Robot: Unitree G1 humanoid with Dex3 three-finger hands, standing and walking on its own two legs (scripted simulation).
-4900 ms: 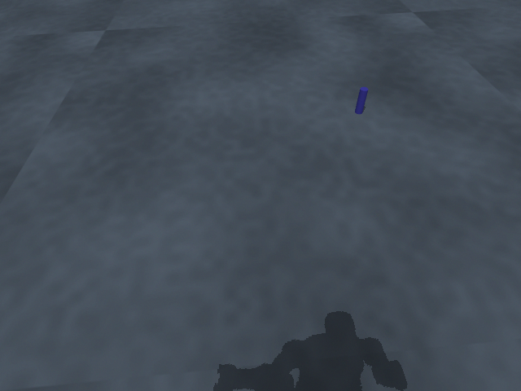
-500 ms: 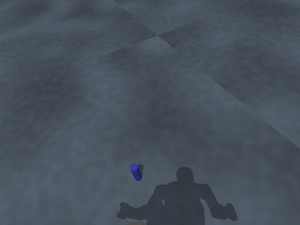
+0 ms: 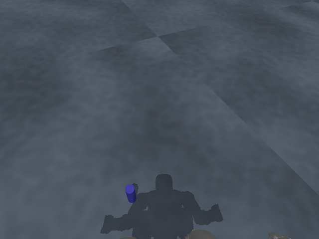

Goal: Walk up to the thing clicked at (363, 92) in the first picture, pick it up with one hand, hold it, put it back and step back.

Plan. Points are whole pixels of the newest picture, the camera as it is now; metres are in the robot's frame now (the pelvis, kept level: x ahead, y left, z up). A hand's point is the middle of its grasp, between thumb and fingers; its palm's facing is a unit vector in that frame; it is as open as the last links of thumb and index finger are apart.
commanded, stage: walk up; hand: left
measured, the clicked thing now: (131, 194) +0.44 +0.16 -0.68
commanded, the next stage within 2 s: stand in 1.54 s
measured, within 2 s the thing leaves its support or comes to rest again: neither
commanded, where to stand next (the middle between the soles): +0.10 -0.03 m, yaw -2 degrees
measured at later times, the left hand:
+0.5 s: hand out of the picture +0.13 +0.24 -0.14, palm faces -0.05 -0.93 -0.35, open 7.4 cm
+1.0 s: hand out of the picture +0.14 +0.24 -0.14, palm faces -0.04 -0.95 -0.32, open 7.4 cm
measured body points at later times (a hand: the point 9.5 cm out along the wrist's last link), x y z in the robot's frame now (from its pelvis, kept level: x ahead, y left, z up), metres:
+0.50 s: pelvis +0.03 -0.01 +0.01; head +0.04 -0.02 +0.46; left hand +0.13 +0.28 -0.11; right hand +0.09 -0.31 -0.13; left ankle +0.07 +0.12 -0.73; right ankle +0.05 -0.14 -0.73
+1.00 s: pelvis +0.05 -0.01 +0.02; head +0.05 -0.01 +0.47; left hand +0.14 +0.29 -0.12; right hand +0.12 -0.31 -0.11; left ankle +0.07 +0.12 -0.73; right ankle +0.05 -0.14 -0.73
